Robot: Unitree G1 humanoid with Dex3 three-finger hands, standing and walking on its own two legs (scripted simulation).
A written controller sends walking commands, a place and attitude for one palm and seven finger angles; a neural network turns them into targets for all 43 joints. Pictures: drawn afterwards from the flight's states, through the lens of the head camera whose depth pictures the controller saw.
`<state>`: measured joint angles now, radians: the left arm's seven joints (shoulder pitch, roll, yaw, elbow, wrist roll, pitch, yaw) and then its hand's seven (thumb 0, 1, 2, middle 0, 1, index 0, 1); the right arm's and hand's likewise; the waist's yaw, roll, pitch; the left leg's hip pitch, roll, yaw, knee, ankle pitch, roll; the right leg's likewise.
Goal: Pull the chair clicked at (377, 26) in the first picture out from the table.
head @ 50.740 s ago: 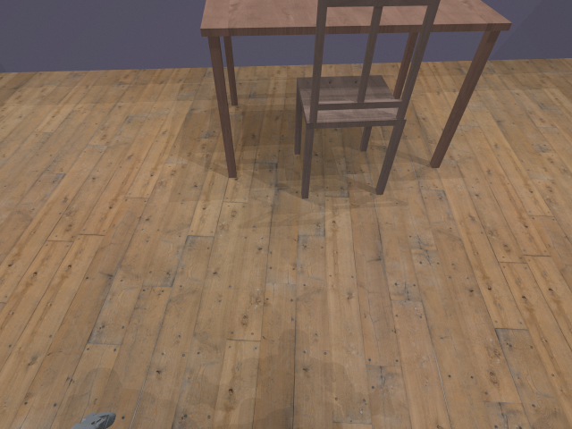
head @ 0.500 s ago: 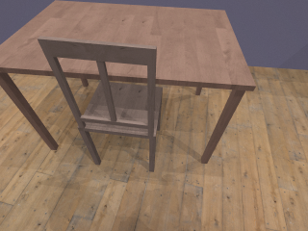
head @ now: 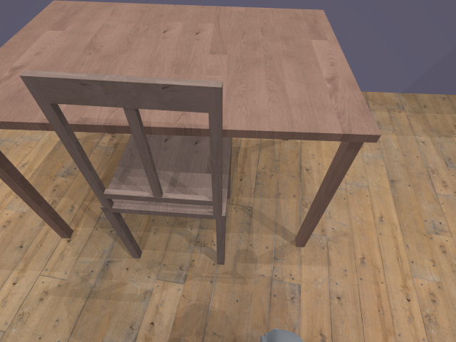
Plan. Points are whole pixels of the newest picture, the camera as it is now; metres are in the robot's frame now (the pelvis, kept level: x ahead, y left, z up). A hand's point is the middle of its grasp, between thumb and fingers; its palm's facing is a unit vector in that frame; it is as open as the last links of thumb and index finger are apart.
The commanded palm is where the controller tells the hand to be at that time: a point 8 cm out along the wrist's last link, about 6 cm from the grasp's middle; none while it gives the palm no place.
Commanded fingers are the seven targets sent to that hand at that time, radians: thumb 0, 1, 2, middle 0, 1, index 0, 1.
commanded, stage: shuffle to correct the standing spot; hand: left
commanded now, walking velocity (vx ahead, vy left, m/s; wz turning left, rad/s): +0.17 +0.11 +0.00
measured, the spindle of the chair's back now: (146, 158) +0.54 +0.25 -0.07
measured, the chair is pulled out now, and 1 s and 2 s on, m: -0.09 -0.09 -0.09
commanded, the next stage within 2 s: come to a stop and stand still in 0.36 s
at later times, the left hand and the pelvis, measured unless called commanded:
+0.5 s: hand out of the picture +0.11 +0.22 -0.18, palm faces +0.10 -0.97 -0.21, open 7.3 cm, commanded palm none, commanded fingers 0.00 0.90 0.90 -0.20 -0.30 -0.20 -0.30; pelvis +0.09 +0.03 +0.00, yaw +1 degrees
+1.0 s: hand out of the picture +0.11 +0.20 -0.17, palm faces +0.03 -0.98 -0.22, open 7.3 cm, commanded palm none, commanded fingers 0.00 0.90 0.90 -0.20 -0.30 -0.20 -0.30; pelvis +0.10 +0.02 +0.00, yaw +1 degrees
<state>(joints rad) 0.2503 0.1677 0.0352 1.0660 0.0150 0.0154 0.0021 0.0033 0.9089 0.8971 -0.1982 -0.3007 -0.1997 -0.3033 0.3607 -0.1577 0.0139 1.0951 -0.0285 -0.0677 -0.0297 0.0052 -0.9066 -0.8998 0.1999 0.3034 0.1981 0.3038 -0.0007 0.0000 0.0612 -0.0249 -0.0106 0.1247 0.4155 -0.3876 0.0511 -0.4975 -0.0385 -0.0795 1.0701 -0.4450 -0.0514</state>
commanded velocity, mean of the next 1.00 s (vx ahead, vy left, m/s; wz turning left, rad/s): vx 0.01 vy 0.02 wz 0.00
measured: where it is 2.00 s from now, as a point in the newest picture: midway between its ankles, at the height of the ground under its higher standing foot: outside the picture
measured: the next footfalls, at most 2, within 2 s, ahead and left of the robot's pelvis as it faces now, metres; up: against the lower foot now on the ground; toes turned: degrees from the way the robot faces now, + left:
right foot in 0.14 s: +0.15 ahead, -0.11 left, +0.00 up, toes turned -5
left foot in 0.50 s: +0.14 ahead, +0.14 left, +0.00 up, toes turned +3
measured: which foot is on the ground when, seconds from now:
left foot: down 0.00-0.14, up 0.16-0.48, down 0.50-1.00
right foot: up 0.00-0.12, down 0.14-0.50, up 0.52-0.80, down 0.82-1.00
